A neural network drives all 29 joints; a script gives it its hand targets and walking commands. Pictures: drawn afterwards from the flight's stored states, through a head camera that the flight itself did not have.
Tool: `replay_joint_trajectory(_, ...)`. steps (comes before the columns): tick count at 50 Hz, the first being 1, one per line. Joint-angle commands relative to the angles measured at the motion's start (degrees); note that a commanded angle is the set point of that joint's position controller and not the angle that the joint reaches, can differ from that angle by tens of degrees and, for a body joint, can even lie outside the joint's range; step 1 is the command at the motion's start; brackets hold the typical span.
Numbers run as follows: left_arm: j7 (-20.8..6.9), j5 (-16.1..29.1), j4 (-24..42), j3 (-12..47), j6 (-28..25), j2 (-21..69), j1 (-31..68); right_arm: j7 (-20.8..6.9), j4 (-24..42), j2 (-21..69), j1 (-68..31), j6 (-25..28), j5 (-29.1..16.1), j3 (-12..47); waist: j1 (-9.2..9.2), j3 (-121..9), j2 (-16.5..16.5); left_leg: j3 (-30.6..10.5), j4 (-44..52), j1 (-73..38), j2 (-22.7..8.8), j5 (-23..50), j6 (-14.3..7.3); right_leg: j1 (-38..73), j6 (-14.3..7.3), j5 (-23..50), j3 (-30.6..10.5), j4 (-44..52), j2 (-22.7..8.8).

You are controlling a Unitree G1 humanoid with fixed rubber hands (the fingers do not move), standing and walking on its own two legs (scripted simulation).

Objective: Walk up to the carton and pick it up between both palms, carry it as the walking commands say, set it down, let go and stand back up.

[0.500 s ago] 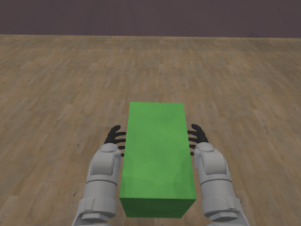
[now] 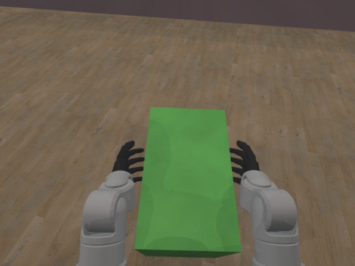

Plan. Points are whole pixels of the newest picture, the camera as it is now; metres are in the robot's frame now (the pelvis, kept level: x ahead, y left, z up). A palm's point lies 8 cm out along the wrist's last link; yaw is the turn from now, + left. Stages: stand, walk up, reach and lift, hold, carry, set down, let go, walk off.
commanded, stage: carry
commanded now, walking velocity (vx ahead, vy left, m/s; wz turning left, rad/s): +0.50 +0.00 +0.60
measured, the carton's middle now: (184, 185) +0.30 -0.01 +0.03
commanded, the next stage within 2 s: none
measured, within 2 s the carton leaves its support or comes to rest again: neither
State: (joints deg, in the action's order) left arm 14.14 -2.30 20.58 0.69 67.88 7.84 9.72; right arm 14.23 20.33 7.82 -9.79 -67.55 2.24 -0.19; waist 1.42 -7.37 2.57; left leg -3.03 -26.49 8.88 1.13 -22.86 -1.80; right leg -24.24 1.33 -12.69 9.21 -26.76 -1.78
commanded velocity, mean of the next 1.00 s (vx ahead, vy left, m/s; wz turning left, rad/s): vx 0.50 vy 0.00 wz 0.60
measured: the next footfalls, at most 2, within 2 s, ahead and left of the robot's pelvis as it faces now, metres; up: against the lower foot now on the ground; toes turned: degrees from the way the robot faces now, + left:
left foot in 0.40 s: +0.39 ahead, +0.15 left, +0.00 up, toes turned +23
right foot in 0.88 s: +0.73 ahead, +0.11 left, +0.00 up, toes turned +17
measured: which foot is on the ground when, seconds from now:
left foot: down 0.00-0.00, up 0.02-0.38, down 0.40-0.86, up 0.88-1.00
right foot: down 0.00-0.42, up 0.44-0.86, down 0.88-1.00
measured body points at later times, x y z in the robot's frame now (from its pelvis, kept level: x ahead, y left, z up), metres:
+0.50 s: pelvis +0.30 +0.08 -0.02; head +0.31 +0.07 +0.43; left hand +0.56 +0.26 +0.06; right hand +0.61 +0.01 +0.05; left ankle +0.35 +0.14 -0.73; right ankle +0.15 -0.10 -0.63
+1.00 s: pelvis +0.61 +0.15 +0.00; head +0.63 +0.15 +0.45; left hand +0.78 +0.42 +0.08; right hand +0.93 +0.21 +0.08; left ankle +0.46 +0.16 -0.64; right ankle +0.69 +0.10 -0.73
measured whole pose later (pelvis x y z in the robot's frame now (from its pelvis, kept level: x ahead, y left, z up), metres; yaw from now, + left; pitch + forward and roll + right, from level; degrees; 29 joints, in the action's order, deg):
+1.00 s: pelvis +0.61 +0.15 +0.00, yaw +36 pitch +5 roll +0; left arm 14.2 -3.4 16.9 1.6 67.1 8.1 11.3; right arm 14.2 18.6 8.0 -11.1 -68.5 3.5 -1.4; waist 0.6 -4.4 2.4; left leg 2.9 -65.8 24.1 0.1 -21.2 -3.8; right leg -20.7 -2.9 -12.0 18.8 -28.0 -5.4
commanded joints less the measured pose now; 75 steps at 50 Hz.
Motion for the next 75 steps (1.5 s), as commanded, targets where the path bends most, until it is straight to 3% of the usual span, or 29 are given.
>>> replay_joint_trajectory(1, -7.0, 12.4, 4.7, 23.1, -1.4, 52.5, 16.1, -8.7, 7.2, 52.3, -19.8, -0.2, -15.2, 27.2, -3.25, -17.6, -19.1, 9.2, -31.2, 32.9, 1.6, -3.6, 0.2, 42.4, -7.2, -10.5, -33.5, 14.7, -25.6)
replay_joint_trajectory(2, -6.7, 12.7, 4.4, 23.0, -1.5, 54.0, 15.8, -8.9, 8.5, 51.2, -21.9, -0.4, -15.5, 27.5, -2.97, -17.6, -16.6, 4.1, -38.8, 36.5, -1.9, -5.3, -0.8, 40.5, -11.1, -5.9, -38.4, 14.4, -29.3)
replay_joint_trajectory(5, -7.5, 14.1, 6.6, 23.5, -1.8, 55.9, 20.2, -9.5, 7.1, 53.9, -22.8, -0.5, -16.1, 27.7, -2.91, -11.6, -5.8, 2.3, -36.3, 36.0, -8.0, 4.5, -0.5, 32.3, -9.2, 3.0, -21.2, 14.4, -23.9)
replay_joint_trajectory(11, -9.1, 16.8, 7.0, 25.0, -1.6, 54.0, 19.9, -8.0, 3.4, 54.6, -16.9, 0.5, -12.1, 25.2, -2.99, -7.1, -11.5, 11.3, -19.5, 29.6, -4.4, 11.7, -0.5, 30.7, -3.7, 21.5, -0.9, 13.8, -18.1)
replay_joint_trajectory(16, -10.2, 17.2, 6.8, 25.4, -1.5, 52.8, 19.7, -7.9, 4.0, 54.6, -16.8, 0.6, -11.2, 25.7, -2.39, -4.4, -14.8, 18.6, -7.0, 20.6, -0.3, 16.1, -1.8, 30.9, -1.4, 41.6, 7.7, 9.2, -15.7)
replay_joint_trajectory(19, -10.3, 15.8, 7.3, 25.1, -1.3, 51.9, 19.8, -8.4, 3.5, 54.2, -16.2, 0.5, -12.3, 26.0, -0.29, -12.3, -13.0, 21.6, -2.1, 3.1, 5.6, 14.2, -4.7, 29.2, -0.1, 49.5, 11.1, -10.6, -14.4)
replay_joint_trajectory(20, -10.3, 15.2, 7.4, 24.7, -1.2, 51.0, 21.0, -8.8, 3.9, 54.3, -17.4, 0.5, -12.9, 25.9, 1.49, -15.3, -10.4, 18.0, -1.0, -7.6, 4.1, 11.7, -6.3, 20.0, 1.0, 39.2, 10.4, -22.2, -13.0)
replay_joint_trajectory(21, -10.2, 14.3, 6.6, 24.3, -1.0, 50.3, 22.3, -9.1, 3.4, 54.5, -18.8, 0.2, -13.1, 25.6, 2.65, -14.3, -4.5, 2.4, 0.6, -15.1, -4.8, 9.6, -8.9, 4.6, 2.6, 15.1, 7.2, -36.0, -10.2)
replay_joint_trajectory(22, -10.2, 14.0, 4.7, 24.7, -0.2, 51.7, 17.9, -9.3, 0.8, 53.4, -18.6, -0.5, -12.9, 24.5, 1.16, -16.3, 12.1, -28.7, 8.8, -26.5, -18.4, 15.7, -16.2, -16.1, 4.8, -15.1, 3.5, -50.2, 0.1)
replay_joint_trajectory(23, -10.2, 13.4, 3.7, 23.9, -0.9, 52.8, 17.9, -10.0, 2.2, 54.8, -21.6, -0.2, -14.4, 25.7, 0.73, -19.1, 8.0, -30.1, 9.4, -28.4, -20.7, 25.9, -17.4, -22.0, 4.1, -16.5, -6.9, -56.1, -2.1)
replay_joint_trajectory(25, -10.7, 14.6, 5.3, 25.3, -2.4, 57.8, 20.5, -11.2, 3.4, 60.0, -23.8, 1.2, -16.2, 27.9, -0.04, -16.9, -2.5, -18.7, 6.0, -19.7, -18.9, 37.1, -13.6, -19.0, 3.8, -11.3, -10.5, -49.8, -6.9)
replay_joint_trajectory(26, -10.9, 14.5, 5.4, 25.3, -3.4, 59.4, 21.0, -11.8, 3.8, 62.0, -24.0, 1.9, -16.9, 29.1, -0.16, -16.2, -3.6, -14.6, 6.4, -16.0, -17.5, 36.9, -12.3, -17.0, 3.9, -9.4, -10.1, -44.4, -8.0)
replay_joint_trajectory(31, -10.4, 14.3, 6.0, 27.1, -5.8, 60.6, 18.1, -12.9, 5.9, 59.4, -19.9, 3.9, -17.1, 29.3, -0.24, -13.7, 2.2, -6.1, 10.9, -11.1, -13.0, 33.3, -10.5, -12.5, 3.6, -1.2, -4.7, -24.8, -5.1)
replay_joint_trajectory(40, -10.2, 15.3, 8.8, 30.1, -3.7, 56.9, 19.2, -11.9, 6.4, 55.4, -16.0, 2.2, -15.3, 28.3, 0.38, -8.1, 4.8, -1.6, 6.7, -13.4, -9.1, 50.9, -8.2, -6.8, 2.5, 6.2, 0.2, -6.6, -0.6)
replay_joint_trajectory(43, -10.2, 14.8, 6.8, 28.3, -2.6, 55.2, 17.9, -11.2, 5.7, 54.5, -16.4, 1.1, -14.7, 28.2, -1.32, -14.8, 0.8, 4.3, -10.3, -1.3, -5.1, 49.4, -5.4, 20.7, 0.8, 7.1, 3.8, 3.4, 0.1)
replay_joint_trajectory(44, -10.1, 14.0, 5.6, 26.9, -2.5, 54.5, 15.8, -11.2, 6.1, 53.5, -18.4, 0.8, -14.9, 28.2, -3.31, -19.6, -4.2, 5.1, -22.7, 10.9, -3.8, 34.1, -4.4, 35.4, -1.4, -0.8, -6.2, 4.3, -9.9)
replay_joint_trajectory(45, -10.0, 13.4, 4.1, 25.6, -2.5, 53.5, 16.9, -11.3, 6.5, 52.4, -19.4, 0.3, -14.9, 28.6, -2.21, -21.8, -21.5, 8.3, -39.5, 29.3, 3.2, -3.4, -2.5, 45.8, -8.2, 1.9, -31.8, 9.0, -29.6)
replay_joint_trajectory(46, -9.8, 13.6, 3.2, 25.1, -2.8, 55.9, 14.5, -11.7, 7.2, 52.1, -21.8, 0.4, -15.8, 29.1, -2.65, -22.4, -17.0, 2.9, -47.2, 30.6, -0.6, -5.0, -2.9, 41.6, -10.9, 3.8, -34.3, 10.0, -30.2)
replay_joint_trajectory(48, -10.2, 13.7, 4.3, 24.7, -3.1, 58.7, 17.7, -12.5, 6.7, 55.6, -24.1, 0.5, -17.5, 30.0, -2.76, -17.0, -5.1, 0.7, -46.7, 29.5, -5.8, 1.9, -2.2, 32.2, -9.2, 8.1, -22.5, 11.9, -26.5)
replay_joint_trajectory(49, -10.3, 14.3, 5.4, 25.1, -3.5, 60.0, 19.5, -12.7, 6.4, 57.3, -24.4, 0.9, -17.9, 29.8, -2.78, -14.7, -4.5, 1.3, -42.7, 29.1, -7.4, 3.5, -1.6, 30.0, -7.5, 8.4, -16.9, 12.5, -24.5)
replay_joint_trajectory(52, -11.1, 16.0, 4.9, 25.4, -3.7, 59.8, 20.7, -12.0, 3.7, 58.7, -21.7, 1.8, -16.0, 28.2, -2.62, -11.6, -9.0, 5.6, -35.5, 29.9, -6.8, 7.1, -1.3, 29.7, -5.0, 14.8, -8.2, 13.9, -22.1)
replay_joint_trajectory(62, -12.5, 18.1, 4.5, 24.9, -2.9, 55.6, 21.3, -9.5, 2.3, 57.8, -20.2, 1.9, -13.0, 27.0, -2.63, -3.7, -12.9, 15.3, -13.7, 29.5, -4.0, 20.2, -1.8, 33.8, -2.8, 30.7, 8.1, 11.7, -16.4)
replay_joint_trajectory(66, -11.5, 15.9, 4.2, 23.6, -2.7, 53.3, 19.3, -9.8, 3.1, 57.0, -21.4, 1.1, -14.8, 28.8, -2.08, -6.7, -15.7, 22.0, -4.4, 17.5, 2.7, 18.9, -2.5, 36.1, -0.2, 54.7, 13.7, 0.1, -15.2)
replay_joint_trajectory(68, -11.0, 14.0, 4.4, 22.4, -2.5, 51.8, 20.1, -10.2, 2.5, 56.3, -21.2, 0.9, -16.0, 29.2, 0.8, -14.1, -12.6, 20.8, 1.0, 0.3, 5.9, 17.1, -4.9, 29.6, 1.7, 49.3, 14.3, -21.5, -13.8)
replay_joint_trajectory(69, -10.7, 13.0, 3.7, 21.7, -2.4, 50.7, 21.6, -10.6, 1.7, 56.7, -21.7, 0.7, -16.4, 29.0, 2.93, -14.1, -8.7, 8.4, 0.0, -10.9, -0.6, 17.2, -7.9, 12.5, 2.9, 27.8, 9.8, -34.3, -12.1)
replay_joint_trajectory(70, -10.6, 12.5, 2.1, 21.9, -1.7, 51.5, 18.1, -10.6, -0.6, 55.1, -22.3, 0.2, -16.1, 27.6, 1.25, -14.5, 6.8, -20.7, 3.4, -23.6, -14.3, 30.9, -15.4, -10.3, 5.6, -8.6, 6.9, -48.1, -2.1)
replay_joint_trajectory(71, -10.5, 12.8, 1.2, 22.0, -2.0, 52.9, 18.1, -11.0, -0.7, 56.2, -23.0, 0.3, -16.6, 27.3, 1.01, -19.4, 8.6, -31.8, 5.8, -30.4, -18.3, 38.7, -19.5, -19.8, 5.3, -18.8, -4.9, -56.8, -0.6)
replay_joint_trajectory(73, -10.7, 13.9, 3.2, 24.4, -3.3, 57.1, 20.5, -12.2, 0.6, 60.6, -24.3, 1.5, -17.9, 28.9, 0.23, -18.6, -0.2, -22.1, 4.8, -22.6, -18.6, 42.4, -16.8, -18.6, 3.5, -14.3, -12.3, -50.6, -5.4)
replay_joint_trajectory(75, -11.0, 14.5, 5.7, 25.7, -5.2, 60.3, 22.6, -13.2, 3.3, 63.5, -24.3, 3.1, -19.3, 30.6, -0.19, -16.7, -0.7, -12.7, 6.9, -14.4, -15.5, 39.1, -12.9, -12.6, 3.2, -10.6, -9.7, -36.6, -6.8)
